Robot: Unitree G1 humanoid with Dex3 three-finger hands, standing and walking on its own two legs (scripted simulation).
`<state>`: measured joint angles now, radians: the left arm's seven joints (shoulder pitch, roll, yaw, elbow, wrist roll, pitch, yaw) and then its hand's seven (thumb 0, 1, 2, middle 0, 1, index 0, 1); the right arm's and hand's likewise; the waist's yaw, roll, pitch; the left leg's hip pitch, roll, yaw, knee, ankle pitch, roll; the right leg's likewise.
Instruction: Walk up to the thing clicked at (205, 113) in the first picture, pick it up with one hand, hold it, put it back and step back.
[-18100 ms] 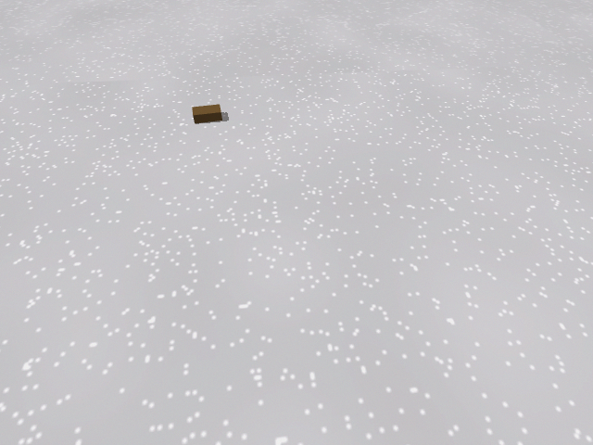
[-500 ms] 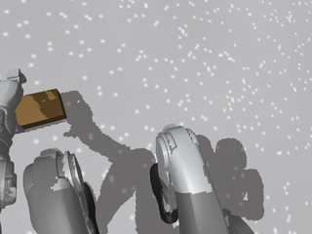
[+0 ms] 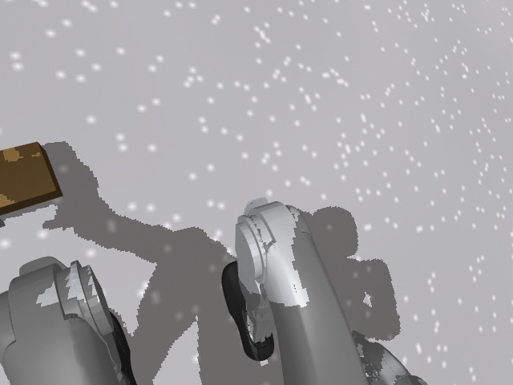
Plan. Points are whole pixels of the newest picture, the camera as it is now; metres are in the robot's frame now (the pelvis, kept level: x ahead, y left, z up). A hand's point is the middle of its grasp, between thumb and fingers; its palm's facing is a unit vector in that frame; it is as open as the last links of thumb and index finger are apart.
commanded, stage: rest palm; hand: left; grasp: from above
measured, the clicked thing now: out of the picture +0.45 +0.28 -0.27
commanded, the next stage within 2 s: close in 0.34 s
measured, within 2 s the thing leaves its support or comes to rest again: neither
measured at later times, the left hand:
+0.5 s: hand out of the picture +0.44 +0.28 -0.24, palm faces -0.46 -0.15 -0.88, open 13.9 cm
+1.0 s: hand out of the picture +0.44 +0.28 -0.25, palm faces -0.46 -0.12 -0.88, open 12.7 cm
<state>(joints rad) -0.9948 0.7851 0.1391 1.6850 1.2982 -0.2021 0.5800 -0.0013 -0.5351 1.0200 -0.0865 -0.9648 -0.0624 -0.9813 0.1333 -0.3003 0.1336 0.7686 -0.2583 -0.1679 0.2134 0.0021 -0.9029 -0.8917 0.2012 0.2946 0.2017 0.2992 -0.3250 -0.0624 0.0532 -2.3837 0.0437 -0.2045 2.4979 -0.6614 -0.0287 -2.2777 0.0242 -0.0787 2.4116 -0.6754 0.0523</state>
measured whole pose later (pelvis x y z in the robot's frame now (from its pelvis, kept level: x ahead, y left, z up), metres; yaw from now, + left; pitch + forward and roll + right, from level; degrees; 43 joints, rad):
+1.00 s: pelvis +0.00 +0.01 -0.01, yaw -4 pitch +27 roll -13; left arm -1.02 0.90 0.08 1.80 1.27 -0.21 0.68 0.00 -0.32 0.94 -0.22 -0.98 -0.22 -0.97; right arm 0.08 -0.32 0.26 0.75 -0.32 -0.30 0.32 0.00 -0.91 -0.89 0.20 0.29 0.20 0.30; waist -0.36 -0.12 0.14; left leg -2.36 0.04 -0.28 2.57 -0.71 -0.02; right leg -2.22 0.05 -0.14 2.42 -0.70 0.08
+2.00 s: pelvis +0.00 +0.01 +0.00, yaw -5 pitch +26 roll -14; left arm -1.03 0.91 0.03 1.78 1.22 -0.19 0.68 -0.01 -0.20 0.70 -0.46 -0.78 -0.43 -0.77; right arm 0.07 -0.34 0.29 0.70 -0.29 -0.32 0.31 0.00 -0.91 -0.90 0.20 0.29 0.20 0.30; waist -0.36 -0.13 0.16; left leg -2.34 0.05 -0.29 2.54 -0.70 -0.02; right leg -2.19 0.06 -0.15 2.37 -0.67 0.08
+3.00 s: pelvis +0.00 +0.00 +0.02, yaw +1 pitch +32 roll -8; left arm -0.91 0.66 0.04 1.40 1.16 -0.10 0.38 -0.02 -0.26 0.69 -0.63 -0.56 -0.59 -0.61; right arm 0.12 -0.30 0.08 0.74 -0.15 -0.13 0.24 0.00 -0.92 -0.90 0.20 0.29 0.20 0.30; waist -0.23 0.01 -0.03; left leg -2.33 0.04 -0.18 2.43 -0.67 -0.02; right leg -2.24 0.02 -0.06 2.35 -0.68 0.05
